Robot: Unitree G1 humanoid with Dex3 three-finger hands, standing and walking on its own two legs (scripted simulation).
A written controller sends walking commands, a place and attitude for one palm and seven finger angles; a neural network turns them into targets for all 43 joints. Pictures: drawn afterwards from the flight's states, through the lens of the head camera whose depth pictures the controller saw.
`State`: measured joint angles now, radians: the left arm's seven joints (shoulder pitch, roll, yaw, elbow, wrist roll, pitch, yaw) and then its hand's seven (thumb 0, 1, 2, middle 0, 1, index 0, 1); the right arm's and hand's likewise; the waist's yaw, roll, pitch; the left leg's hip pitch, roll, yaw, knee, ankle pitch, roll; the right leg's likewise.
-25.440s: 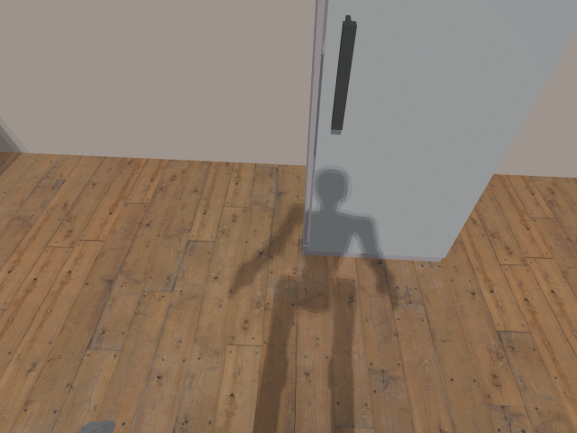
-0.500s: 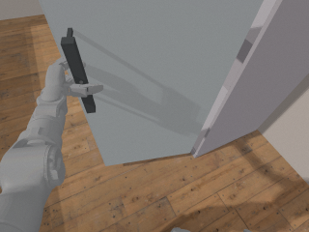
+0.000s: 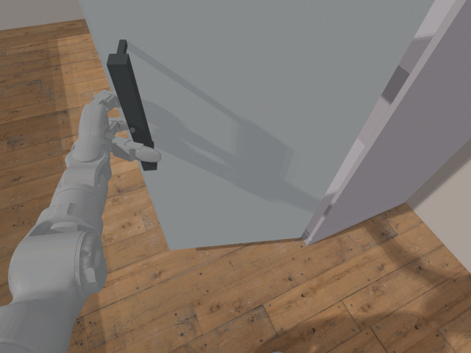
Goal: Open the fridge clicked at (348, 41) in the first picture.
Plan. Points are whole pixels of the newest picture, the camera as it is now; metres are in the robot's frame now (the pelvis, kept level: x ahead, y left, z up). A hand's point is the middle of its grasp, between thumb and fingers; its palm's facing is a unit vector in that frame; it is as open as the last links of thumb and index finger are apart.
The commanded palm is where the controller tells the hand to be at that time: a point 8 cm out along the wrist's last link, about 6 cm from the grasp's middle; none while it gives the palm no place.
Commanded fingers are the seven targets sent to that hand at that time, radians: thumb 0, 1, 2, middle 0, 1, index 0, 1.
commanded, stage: slip the hand off the handle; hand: left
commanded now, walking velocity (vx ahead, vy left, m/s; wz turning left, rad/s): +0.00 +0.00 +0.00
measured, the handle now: (138, 113) +0.52 +0.17 +0.10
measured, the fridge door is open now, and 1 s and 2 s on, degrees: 73 73 73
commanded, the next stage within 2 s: draw the hand back to the body in 1.14 s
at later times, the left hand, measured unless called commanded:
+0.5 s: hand (90, 140) +0.45 +0.24 +0.10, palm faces +0.13 -0.98 -0.14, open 14.7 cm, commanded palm +0.41 +0.27 +0.11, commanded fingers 0.00 -0.55 0.20 -0.25 -1.15 -0.25 -1.15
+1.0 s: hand (87, 182) +0.37 +0.22 +0.09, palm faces +0.13 -0.98 -0.13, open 14.7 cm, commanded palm +0.33 +0.26 +0.11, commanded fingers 0.00 -0.55 0.20 -0.25 -1.15 -0.25 -1.15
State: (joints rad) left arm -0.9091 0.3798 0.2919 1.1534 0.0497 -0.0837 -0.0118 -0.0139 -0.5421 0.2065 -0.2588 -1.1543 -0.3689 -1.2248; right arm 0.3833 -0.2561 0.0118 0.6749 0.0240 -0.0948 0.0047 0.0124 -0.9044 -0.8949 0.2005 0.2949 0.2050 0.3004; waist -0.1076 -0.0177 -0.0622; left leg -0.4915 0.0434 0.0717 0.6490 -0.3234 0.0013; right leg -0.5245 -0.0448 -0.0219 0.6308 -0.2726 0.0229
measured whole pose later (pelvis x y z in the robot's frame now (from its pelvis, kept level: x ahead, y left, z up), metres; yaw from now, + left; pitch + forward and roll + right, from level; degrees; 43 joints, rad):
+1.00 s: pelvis +0.00 -0.01 +0.00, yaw +2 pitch +4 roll -1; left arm -0.40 0.35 0.23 0.59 -0.11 0.04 -0.15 -0.01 -0.54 0.21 -0.25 -1.15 -0.25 -1.15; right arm 0.29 -0.27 0.03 0.61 0.06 -0.09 -0.05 0.01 -0.90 -0.90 0.20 0.29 0.20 0.30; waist 0.00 0.02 -0.08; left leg -0.37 0.04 0.04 0.64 -0.33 -0.01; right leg -0.39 -0.04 -0.06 0.61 -0.29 0.02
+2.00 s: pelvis +0.01 -0.01 +0.02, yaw +2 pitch -2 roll +0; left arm 0.17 0.32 0.27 -0.08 -0.09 -0.05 0.05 -0.01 -0.23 0.36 -0.24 -0.96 -0.24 -0.97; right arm 0.20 -0.24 0.04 0.64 0.00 -0.20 -0.10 0.02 -0.90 -0.90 0.20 0.29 0.20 0.30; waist 0.07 0.02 -0.01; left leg -0.18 0.04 0.03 0.50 -0.28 -0.01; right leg -0.20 -0.04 -0.07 0.48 -0.24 0.01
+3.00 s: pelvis +0.01 -0.01 +0.02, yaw +2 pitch -5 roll -1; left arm 0.42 0.33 0.35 -0.35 -0.06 -0.10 0.10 0.01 0.89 0.90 -0.21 -0.30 -0.21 -0.31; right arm 0.21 -0.22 0.02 0.67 -0.02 -0.16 -0.09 0.02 -0.90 -0.90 0.20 0.30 0.20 0.30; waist 0.08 0.05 0.02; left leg -0.08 0.04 0.04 0.43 -0.26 -0.01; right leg -0.09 -0.03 -0.06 0.40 -0.22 0.02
